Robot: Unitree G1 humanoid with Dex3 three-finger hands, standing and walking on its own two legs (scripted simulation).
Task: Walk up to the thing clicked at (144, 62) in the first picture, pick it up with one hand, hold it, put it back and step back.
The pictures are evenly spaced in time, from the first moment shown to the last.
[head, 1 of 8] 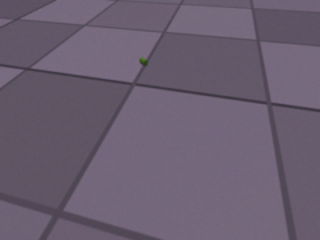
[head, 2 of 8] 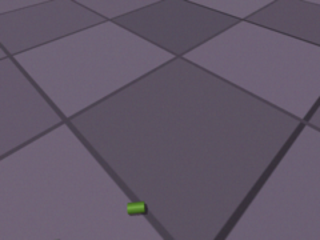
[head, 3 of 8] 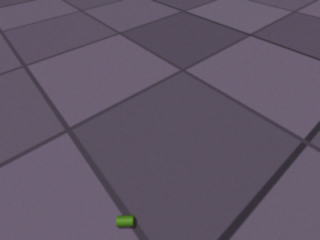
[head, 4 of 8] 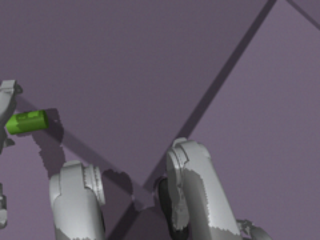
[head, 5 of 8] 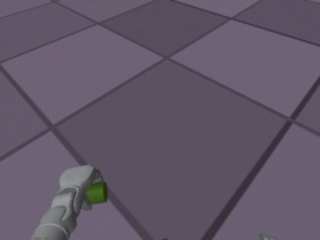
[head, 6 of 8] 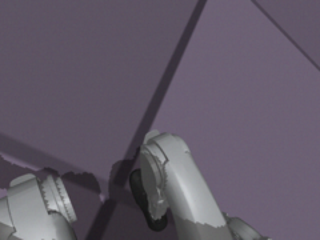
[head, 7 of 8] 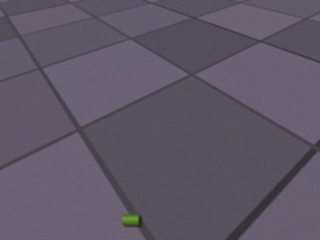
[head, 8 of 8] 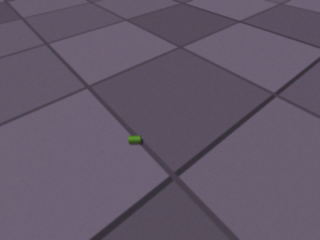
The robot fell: no
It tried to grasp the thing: yes
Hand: left
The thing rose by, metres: 0.66
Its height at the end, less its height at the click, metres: +0.00
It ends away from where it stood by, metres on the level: 0.01
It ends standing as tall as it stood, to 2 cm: yes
